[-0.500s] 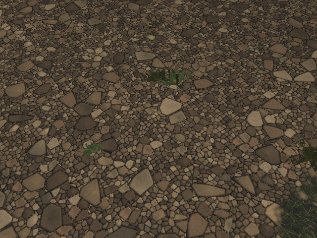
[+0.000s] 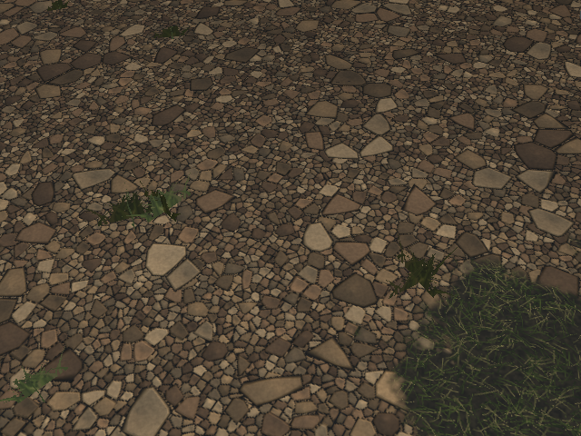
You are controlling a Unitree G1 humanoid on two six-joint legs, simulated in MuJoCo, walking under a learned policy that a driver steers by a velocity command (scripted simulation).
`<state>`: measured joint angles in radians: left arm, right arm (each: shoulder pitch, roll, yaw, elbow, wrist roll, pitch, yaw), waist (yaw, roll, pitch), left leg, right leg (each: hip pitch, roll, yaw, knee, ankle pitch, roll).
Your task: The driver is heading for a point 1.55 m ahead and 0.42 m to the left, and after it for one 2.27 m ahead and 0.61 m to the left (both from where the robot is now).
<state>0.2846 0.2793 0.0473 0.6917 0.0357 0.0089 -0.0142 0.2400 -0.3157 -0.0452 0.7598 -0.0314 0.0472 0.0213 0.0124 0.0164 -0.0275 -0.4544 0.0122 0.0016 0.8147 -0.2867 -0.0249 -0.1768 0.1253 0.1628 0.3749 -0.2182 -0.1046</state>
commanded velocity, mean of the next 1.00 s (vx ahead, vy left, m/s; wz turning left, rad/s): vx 0.67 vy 0.00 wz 0.22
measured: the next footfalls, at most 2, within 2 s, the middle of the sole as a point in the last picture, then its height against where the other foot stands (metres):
left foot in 0.22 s outside the picture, level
right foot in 0.66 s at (238, 399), level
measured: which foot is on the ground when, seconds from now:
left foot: up 0.00-0.20, down 0.22-0.66, up 0.68-1.00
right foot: down 0.00-0.24, up 0.26-0.64, down 0.66-1.00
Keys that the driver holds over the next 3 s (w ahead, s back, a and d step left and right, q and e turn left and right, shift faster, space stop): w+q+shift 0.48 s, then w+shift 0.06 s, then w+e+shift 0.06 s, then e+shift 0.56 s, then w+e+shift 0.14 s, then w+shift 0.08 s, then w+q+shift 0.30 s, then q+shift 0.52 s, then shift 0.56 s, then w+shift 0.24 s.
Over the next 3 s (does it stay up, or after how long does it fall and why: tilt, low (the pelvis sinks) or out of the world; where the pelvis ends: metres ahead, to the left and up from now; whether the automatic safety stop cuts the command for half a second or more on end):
stays up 1.16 0.23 0.00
